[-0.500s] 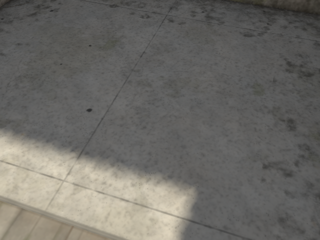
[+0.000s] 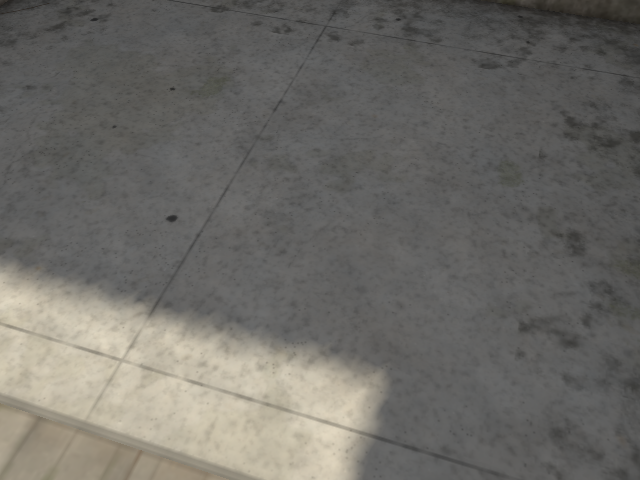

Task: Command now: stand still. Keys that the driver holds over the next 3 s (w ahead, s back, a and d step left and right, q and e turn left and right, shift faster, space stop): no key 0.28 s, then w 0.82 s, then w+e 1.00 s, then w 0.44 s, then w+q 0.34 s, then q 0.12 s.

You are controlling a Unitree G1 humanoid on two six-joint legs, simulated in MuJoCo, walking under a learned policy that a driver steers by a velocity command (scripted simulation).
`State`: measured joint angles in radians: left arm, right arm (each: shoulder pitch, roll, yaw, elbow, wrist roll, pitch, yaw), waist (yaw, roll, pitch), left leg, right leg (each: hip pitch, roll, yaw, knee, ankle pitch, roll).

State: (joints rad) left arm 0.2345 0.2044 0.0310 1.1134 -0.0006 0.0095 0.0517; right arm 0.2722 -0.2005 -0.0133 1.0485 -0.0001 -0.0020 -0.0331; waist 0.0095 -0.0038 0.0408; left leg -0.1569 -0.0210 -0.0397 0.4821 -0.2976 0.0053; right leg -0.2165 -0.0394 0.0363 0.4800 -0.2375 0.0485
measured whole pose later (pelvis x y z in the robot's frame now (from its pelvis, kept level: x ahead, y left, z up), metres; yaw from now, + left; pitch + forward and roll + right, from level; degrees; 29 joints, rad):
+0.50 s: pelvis +0.03 -0.02 -0.01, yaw -1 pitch +0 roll +0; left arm 0.33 0.19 0.02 1.11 -0.02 -0.06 0.02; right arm 0.40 -0.21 -0.03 1.07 0.03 -0.02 -0.03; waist -0.01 0.02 -0.02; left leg -0.16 0.01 -0.05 0.55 -0.39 0.01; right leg -0.26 0.00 -0.04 0.63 -0.42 -0.06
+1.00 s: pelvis +0.26 +0.00 -0.02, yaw -1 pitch +2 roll +0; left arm 0.53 0.22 0.03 1.09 0.00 -0.06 0.02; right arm -0.07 -0.22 -0.04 0.84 0.03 -0.11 0.04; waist 0.06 -0.01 0.05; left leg -0.52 -0.01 0.06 0.58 -0.09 0.08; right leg 0.11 -0.03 -0.02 0.49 -0.47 0.00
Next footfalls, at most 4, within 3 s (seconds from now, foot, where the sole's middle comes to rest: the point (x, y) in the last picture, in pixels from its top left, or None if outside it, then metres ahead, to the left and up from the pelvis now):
0.98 left None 0.43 0.10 -0.77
1.54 right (403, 383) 0.73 -0.15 -0.77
2.02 left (355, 269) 1.07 -0.05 -0.77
2.52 right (489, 248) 1.14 -0.42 -0.77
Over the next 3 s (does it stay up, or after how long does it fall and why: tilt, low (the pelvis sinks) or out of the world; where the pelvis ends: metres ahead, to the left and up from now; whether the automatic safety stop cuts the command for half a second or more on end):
stays up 1.28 -0.37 -0.01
